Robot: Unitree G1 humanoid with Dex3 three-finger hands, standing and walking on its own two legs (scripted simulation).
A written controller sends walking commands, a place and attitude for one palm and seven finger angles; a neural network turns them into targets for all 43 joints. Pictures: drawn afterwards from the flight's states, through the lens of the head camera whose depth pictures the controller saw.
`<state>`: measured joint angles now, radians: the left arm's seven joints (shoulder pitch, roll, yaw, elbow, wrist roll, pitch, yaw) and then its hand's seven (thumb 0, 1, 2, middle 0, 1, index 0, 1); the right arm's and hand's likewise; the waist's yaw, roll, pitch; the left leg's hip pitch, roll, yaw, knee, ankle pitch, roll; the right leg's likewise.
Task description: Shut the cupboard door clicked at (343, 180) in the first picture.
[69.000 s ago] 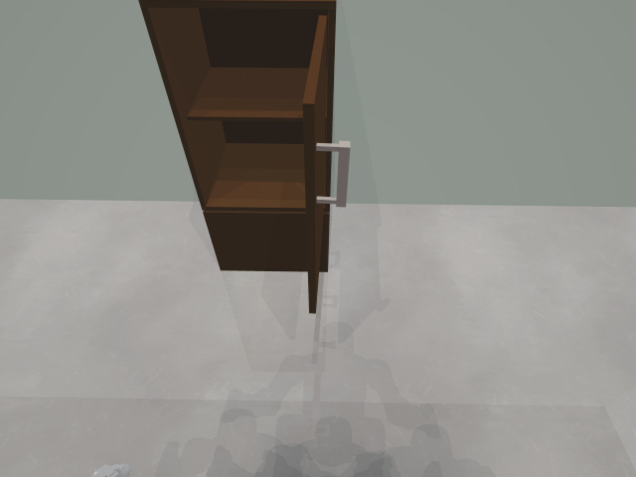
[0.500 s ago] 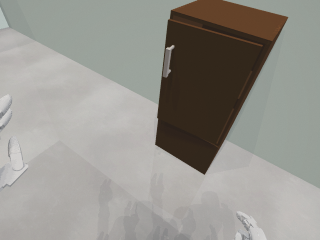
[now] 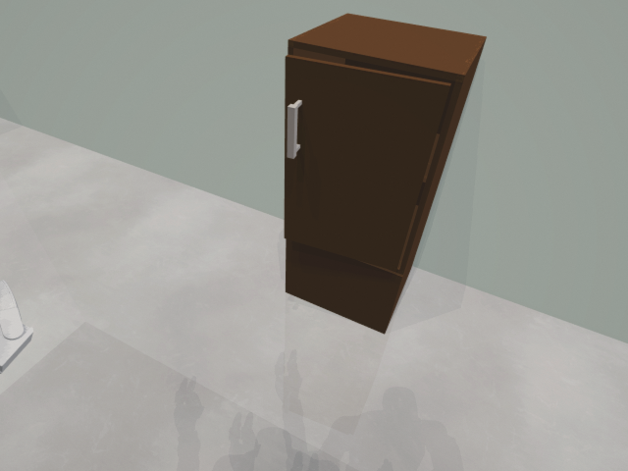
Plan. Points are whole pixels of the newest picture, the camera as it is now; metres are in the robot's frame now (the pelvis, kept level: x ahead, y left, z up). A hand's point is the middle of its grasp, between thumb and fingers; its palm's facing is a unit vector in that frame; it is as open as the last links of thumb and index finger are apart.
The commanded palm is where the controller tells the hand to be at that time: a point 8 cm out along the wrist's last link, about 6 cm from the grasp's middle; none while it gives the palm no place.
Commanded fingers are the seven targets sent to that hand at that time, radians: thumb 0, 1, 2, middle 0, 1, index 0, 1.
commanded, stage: stop stepping back and stand still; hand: left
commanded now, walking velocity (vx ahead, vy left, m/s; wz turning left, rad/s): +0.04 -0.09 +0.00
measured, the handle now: (295, 129) +0.93 +0.08 +0.03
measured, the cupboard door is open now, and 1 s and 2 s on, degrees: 5 5 5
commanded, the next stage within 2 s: let the arm hang, fingers relaxed in 0.26 s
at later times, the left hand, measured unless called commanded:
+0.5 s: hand (123, 406) +0.21 +0.25 -0.02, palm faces +0.16 -0.88 -0.44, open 7.4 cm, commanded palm none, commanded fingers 0.00 0.90 0.90 -0.20 -0.30 -0.20 -0.30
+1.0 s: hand out of the picture +0.01 +0.23 -0.15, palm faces +0.02 -0.97 -0.25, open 7.3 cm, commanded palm none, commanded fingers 0.00 0.90 0.90 -0.20 -0.30 -0.20 -0.30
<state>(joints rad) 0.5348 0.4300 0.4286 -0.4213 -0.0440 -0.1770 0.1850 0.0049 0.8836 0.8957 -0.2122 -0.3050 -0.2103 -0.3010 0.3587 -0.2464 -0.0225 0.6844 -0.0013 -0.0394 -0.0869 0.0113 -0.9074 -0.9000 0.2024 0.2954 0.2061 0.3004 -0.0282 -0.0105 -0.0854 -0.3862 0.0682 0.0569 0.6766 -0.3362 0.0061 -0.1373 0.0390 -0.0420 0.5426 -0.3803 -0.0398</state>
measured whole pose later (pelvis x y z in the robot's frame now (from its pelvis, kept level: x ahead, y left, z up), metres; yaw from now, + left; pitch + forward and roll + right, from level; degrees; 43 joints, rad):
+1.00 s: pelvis +0.02 +0.03 +0.01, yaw +0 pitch -2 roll -1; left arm 0.31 0.21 0.01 1.08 0.01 0.02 0.02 -0.01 0.92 0.90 -0.20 -0.30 -0.20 -0.30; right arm 0.27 -0.18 -0.01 1.05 -0.02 0.02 -0.03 0.01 -0.93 -0.90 0.20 0.29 0.20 0.30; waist -0.01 0.03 0.04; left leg -0.22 0.01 0.08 0.43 -0.18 0.03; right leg -0.08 0.01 -0.04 0.39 -0.27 -0.01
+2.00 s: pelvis +0.02 +0.03 +0.02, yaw -1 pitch -2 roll +0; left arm 0.28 0.20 0.01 1.15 0.01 -0.01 0.02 0.00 0.91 0.90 -0.20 -0.30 -0.19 -0.30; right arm 0.24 -0.20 -0.02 1.12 -0.01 0.00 -0.03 0.00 -0.91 -0.90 0.20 0.29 0.20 0.30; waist -0.01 0.01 0.04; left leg -0.19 0.01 0.12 0.37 -0.15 0.04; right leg -0.09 0.00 -0.01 0.37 -0.25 0.00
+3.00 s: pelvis +0.06 +0.00 +0.00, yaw +25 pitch +3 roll +0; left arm 0.19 0.24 0.06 0.89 0.03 0.01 0.01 0.00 0.91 0.90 -0.20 -0.30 -0.20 -0.30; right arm 0.24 -0.25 -0.09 0.95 -0.03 0.07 0.00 0.00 -0.91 -0.90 0.20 0.30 0.21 0.30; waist -0.02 0.04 0.05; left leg -0.46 -0.08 -0.14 0.77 -0.40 -0.01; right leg -0.26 -0.02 -0.02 0.52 -0.30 0.00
